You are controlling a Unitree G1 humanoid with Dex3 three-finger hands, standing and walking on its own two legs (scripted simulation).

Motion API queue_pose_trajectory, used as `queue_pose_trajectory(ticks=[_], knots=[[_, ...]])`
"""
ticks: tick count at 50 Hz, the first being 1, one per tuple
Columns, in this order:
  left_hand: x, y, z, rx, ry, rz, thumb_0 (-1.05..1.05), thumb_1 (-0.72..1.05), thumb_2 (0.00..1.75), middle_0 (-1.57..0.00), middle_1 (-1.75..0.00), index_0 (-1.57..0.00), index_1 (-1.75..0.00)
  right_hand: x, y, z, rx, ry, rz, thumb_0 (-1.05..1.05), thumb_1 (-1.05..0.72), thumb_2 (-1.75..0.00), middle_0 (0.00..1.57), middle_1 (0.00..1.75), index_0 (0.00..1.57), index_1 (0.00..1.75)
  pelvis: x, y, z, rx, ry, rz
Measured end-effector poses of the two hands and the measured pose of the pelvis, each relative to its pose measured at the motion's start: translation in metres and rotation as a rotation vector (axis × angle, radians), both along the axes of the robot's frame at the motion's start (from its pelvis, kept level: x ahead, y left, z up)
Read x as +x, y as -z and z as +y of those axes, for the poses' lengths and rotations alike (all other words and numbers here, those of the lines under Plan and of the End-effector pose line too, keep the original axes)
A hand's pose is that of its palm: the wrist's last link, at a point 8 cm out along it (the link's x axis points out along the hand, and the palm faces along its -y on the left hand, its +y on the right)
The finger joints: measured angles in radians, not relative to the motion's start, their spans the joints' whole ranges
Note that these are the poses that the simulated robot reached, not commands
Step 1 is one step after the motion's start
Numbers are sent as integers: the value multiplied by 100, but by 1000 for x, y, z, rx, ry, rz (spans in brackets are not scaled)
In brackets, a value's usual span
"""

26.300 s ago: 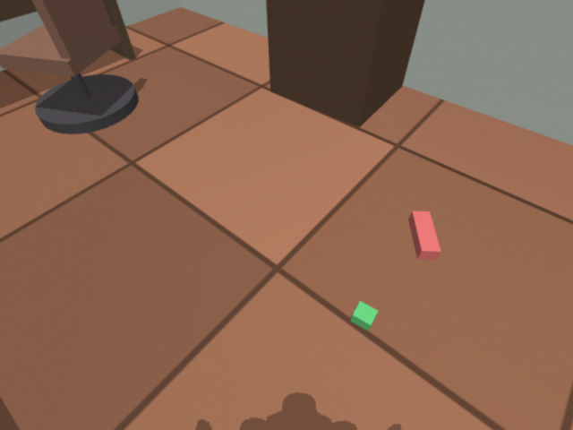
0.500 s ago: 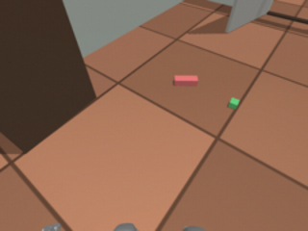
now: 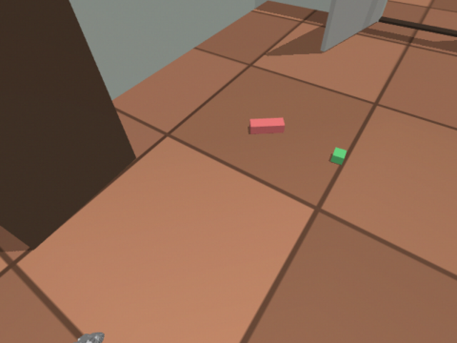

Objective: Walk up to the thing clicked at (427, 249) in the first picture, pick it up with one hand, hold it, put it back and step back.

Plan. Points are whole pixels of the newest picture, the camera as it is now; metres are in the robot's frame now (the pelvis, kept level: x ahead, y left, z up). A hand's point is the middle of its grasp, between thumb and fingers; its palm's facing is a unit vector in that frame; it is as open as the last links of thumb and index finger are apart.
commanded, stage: walk up
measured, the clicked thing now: (266, 125) +1.48 -0.18 -0.74
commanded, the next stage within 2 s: stand in 0.34 s
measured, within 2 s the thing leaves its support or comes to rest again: neither
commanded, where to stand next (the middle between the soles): +0.06 +0.02 m, yaw +2 degrees
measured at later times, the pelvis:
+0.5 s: pelvis -0.01 +0.00 +0.01, yaw +0 degrees
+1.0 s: pelvis -0.01 +0.01 +0.01, yaw +1 degrees
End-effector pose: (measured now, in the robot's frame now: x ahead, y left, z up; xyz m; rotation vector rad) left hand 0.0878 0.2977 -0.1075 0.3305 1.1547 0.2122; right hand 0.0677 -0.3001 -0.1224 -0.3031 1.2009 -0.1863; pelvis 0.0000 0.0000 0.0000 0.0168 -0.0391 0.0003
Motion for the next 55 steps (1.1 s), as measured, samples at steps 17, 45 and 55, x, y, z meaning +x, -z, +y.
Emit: queue_pose_trajectory(ticks=[17, 45, 55], knots=[[16, -4, -11, -25, 44, 8, 0, 90, 90, -21, -30, -21, -30, 7, -12, -1, 0, 42, -29, 0, -91, -90, 20, 30, 20, 30, -3, -9, 2, -7, 30, -8], [-41, -1, 10, -27, -41, 96, 0, 90, 90, -21, -30, -21, -30, 2, -14, 17, 2, -7, 22, 1, -91, -90, 20, 30, 20, 30, -10, -14, 11, -13, -21, -3], [-47, 1, 11, -31, -53, 111, 0, 90, 90, -21, -30, -21, -30, 7, -14, 20, 1, -21, 30, 1, -91, -90, 20, 30, 20, 30, -7, -14, 13, -14, -30, -1]])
